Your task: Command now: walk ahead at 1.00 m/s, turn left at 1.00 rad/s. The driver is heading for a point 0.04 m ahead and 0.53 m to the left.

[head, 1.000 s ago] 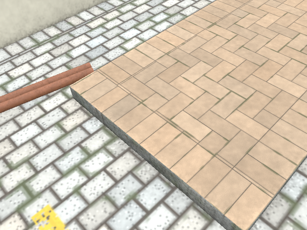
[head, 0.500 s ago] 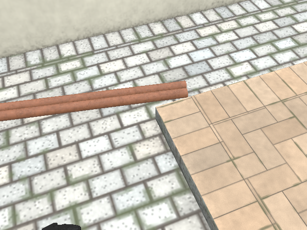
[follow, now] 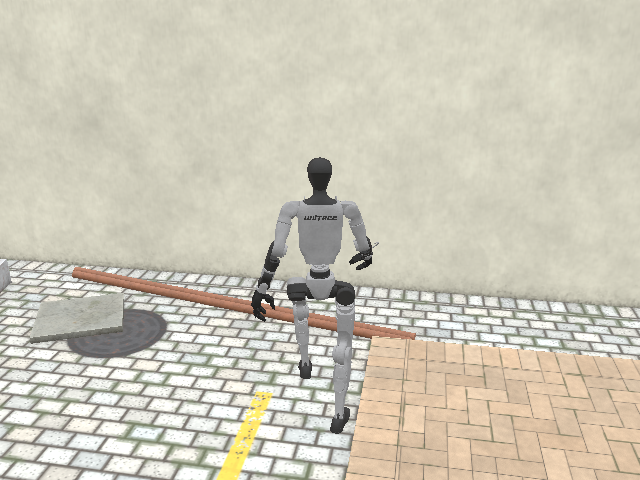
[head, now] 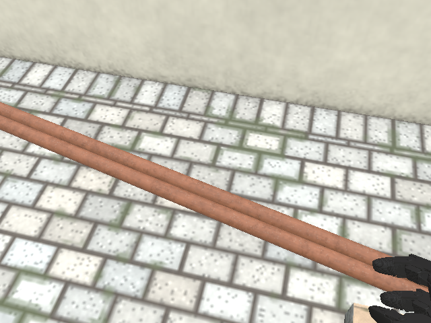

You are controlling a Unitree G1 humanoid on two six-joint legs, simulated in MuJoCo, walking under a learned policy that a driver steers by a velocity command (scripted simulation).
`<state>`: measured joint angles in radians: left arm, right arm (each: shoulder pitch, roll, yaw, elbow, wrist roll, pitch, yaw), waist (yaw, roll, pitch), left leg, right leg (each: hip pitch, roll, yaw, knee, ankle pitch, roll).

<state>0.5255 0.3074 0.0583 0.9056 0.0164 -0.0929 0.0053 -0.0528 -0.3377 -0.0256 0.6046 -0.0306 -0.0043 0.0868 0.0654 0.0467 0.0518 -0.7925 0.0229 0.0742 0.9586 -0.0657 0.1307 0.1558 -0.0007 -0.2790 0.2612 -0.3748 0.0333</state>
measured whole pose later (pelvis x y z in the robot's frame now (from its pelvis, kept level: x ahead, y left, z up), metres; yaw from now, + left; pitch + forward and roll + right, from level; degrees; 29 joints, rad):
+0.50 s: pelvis +0.47 +0.04 +0.01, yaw +27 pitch +3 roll -3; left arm -0.06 0.24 -0.02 0.55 0.05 -0.05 0.00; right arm 0.39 -0.38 -0.08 0.84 0.03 -0.05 0.01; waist -0.12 0.08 0.11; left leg -0.06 -0.16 -0.29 0.67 -0.31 0.11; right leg -0.63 -0.07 0.01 0.68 -0.29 -0.08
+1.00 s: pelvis +0.70 +0.20 +0.01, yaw +51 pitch +1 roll -3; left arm 0.03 0.26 0.03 0.64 -0.01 -0.05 0.00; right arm 0.36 -0.21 -0.01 0.79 0.00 -0.02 -0.02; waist -0.05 -0.05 0.05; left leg -0.22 -0.04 -0.03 0.60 -0.39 0.08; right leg -0.70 -0.06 -0.05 1.20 -0.41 0.01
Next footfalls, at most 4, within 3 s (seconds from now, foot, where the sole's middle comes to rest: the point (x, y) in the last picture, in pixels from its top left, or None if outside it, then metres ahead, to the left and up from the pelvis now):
0.12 left None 0.30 0.03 -0.76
0.44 right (263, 227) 0.74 -0.06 -0.70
0.78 left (166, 257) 0.64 0.24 -0.76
1.08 right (167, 171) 0.94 0.28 -0.70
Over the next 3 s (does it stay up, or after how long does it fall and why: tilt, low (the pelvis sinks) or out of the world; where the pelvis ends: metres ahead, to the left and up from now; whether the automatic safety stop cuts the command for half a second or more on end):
stays up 0.71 0.48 0.02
